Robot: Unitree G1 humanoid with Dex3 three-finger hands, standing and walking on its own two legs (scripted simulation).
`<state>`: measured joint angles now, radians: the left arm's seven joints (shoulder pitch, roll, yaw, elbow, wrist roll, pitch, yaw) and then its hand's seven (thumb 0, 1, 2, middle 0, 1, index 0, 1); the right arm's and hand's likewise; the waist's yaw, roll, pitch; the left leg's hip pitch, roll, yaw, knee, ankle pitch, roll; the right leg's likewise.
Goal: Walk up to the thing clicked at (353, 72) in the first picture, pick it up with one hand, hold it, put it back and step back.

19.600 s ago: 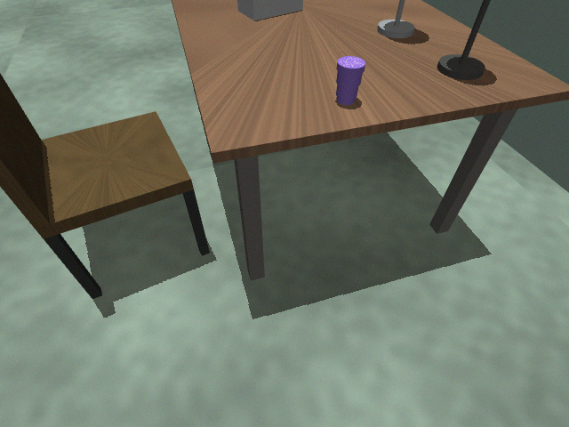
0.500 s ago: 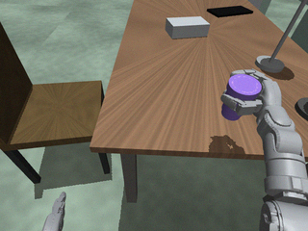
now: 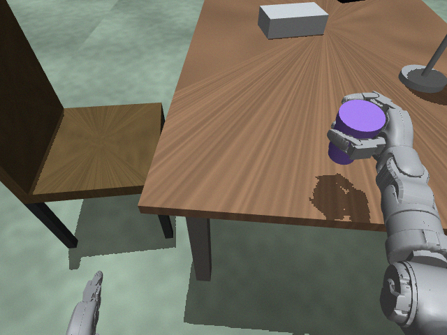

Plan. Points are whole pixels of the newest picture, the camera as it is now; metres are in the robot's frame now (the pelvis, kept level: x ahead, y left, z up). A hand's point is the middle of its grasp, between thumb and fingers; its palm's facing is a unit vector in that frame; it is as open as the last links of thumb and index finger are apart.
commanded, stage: crouch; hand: right
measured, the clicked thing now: (350, 136) +0.46 -0.18 +0.13
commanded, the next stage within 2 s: lower in 0.20 s
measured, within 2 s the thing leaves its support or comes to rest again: rests again in 1.52 s
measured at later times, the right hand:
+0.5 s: hand (344, 132) +0.49 -0.17 +0.12, palm faces +0.08 +1.00 +0.02, open 9.4 cm
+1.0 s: hand (336, 146) +0.49 -0.17 +0.08, palm faces +0.09 +1.00 +0.02, open 9.4 cm
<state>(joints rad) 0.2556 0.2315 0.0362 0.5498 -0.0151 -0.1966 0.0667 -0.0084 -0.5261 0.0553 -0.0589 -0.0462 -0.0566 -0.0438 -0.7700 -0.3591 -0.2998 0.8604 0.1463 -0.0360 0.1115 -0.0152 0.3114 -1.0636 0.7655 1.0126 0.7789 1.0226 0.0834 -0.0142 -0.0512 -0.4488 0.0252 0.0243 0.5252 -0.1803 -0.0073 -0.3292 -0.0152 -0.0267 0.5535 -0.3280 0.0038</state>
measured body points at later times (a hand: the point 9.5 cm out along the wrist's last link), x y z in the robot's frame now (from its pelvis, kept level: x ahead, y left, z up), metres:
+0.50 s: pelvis +0.01 +0.00 -0.01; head +0.06 +0.00 +0.44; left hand +0.15 +0.26 -0.07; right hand +0.47 -0.23 +0.12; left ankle +0.05 +0.12 -0.73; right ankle -0.03 -0.12 -0.73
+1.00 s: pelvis +0.00 +0.00 -0.02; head +0.08 -0.01 +0.42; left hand +0.15 +0.27 -0.07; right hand +0.48 -0.23 +0.08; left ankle +0.05 +0.12 -0.73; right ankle -0.03 -0.12 -0.73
